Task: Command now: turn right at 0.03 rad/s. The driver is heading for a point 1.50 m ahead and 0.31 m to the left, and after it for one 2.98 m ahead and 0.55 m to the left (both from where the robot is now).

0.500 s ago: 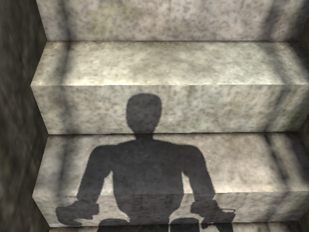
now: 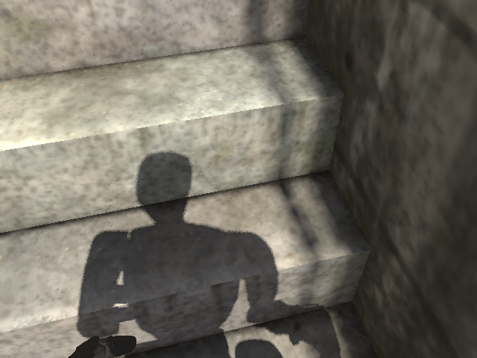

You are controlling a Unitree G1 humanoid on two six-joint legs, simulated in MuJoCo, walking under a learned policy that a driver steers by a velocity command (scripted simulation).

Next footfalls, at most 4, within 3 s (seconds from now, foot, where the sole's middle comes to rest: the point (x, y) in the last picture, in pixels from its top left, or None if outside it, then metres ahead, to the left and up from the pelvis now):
0.06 left None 0.08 0.14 -0.71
0.38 right None -0.09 -0.16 -0.93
0.74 left None -0.15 0.15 -0.93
1.48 right None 0.09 -0.11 -0.72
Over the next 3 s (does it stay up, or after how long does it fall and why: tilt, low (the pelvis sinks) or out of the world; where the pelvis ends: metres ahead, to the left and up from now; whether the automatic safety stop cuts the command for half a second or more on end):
stays up -0.09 0.06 -0.17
